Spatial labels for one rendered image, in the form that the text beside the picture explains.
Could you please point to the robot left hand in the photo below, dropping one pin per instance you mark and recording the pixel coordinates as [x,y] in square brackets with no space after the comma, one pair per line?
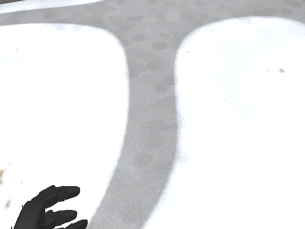
[34,216]

